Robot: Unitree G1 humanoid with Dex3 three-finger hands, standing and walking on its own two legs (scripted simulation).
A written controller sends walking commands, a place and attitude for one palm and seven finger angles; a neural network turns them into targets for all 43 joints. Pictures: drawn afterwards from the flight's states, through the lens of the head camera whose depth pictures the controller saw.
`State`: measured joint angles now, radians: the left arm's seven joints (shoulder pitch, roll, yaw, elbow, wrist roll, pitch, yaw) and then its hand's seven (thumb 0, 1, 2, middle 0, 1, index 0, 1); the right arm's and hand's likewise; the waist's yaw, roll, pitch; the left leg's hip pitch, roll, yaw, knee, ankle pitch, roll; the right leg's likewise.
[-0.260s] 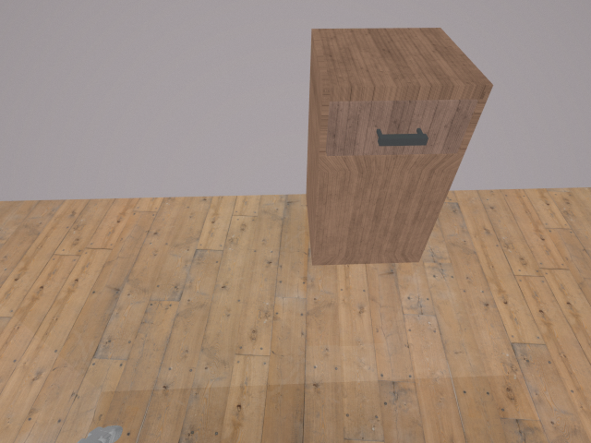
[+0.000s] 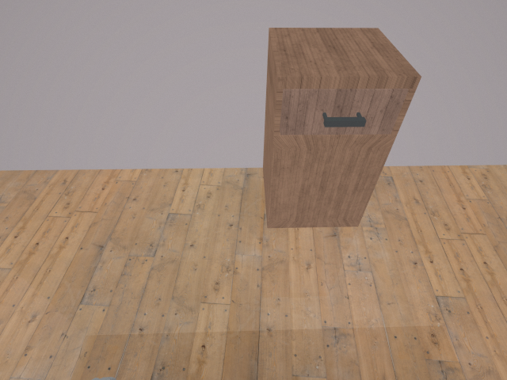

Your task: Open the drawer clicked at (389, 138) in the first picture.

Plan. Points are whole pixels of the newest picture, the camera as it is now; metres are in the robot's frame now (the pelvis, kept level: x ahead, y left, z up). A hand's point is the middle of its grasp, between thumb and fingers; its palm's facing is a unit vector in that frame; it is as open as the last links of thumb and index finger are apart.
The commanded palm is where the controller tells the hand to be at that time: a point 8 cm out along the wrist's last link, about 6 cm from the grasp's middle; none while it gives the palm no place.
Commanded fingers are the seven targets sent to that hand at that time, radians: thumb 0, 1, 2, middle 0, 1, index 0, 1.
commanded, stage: stand and wait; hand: left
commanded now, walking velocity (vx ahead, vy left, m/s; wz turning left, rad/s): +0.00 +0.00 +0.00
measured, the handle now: (343, 118) +0.96 -0.25 -0.11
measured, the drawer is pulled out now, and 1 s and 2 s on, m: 0.00 0.00 0.00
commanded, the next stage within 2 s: look at it before walking up in 0.56 s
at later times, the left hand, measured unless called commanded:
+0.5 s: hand out of the picture +0.05 +0.24 -0.15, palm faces -0.03 -0.94 -0.34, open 7.4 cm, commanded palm none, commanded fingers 0.00 0.90 0.90 -0.20 -0.30 -0.20 -0.30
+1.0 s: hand out of the picture +0.08 +0.24 -0.15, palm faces -0.03 -0.94 -0.34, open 7.4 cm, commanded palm none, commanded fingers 0.00 0.90 0.90 -0.20 -0.30 -0.20 -0.30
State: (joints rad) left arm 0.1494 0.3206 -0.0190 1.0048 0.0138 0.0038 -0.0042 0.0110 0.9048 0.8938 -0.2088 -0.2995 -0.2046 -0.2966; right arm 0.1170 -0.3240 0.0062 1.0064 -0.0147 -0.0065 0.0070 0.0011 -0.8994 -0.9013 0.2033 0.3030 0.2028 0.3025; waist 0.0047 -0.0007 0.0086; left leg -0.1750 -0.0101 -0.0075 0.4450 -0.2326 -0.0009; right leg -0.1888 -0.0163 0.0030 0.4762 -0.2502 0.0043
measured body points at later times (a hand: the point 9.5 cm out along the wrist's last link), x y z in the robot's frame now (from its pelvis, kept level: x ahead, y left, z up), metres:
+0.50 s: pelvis -0.01 -0.01 +0.00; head -0.01 -0.01 +0.45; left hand +0.05 +0.29 -0.13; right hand +0.05 -0.30 -0.13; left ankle +0.01 +0.12 -0.74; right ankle +0.01 -0.12 -0.74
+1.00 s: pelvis +0.00 +0.00 +0.01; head +0.00 -0.01 +0.46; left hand +0.08 +0.29 -0.13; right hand +0.08 -0.30 -0.13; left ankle +0.01 +0.12 -0.74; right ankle +0.01 -0.12 -0.74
